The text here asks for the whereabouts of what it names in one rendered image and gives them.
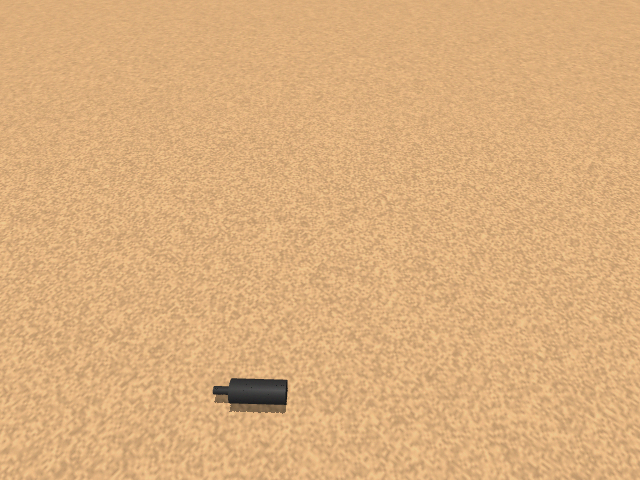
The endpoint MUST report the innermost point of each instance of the bottle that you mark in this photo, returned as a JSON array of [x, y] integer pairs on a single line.
[[254, 391]]

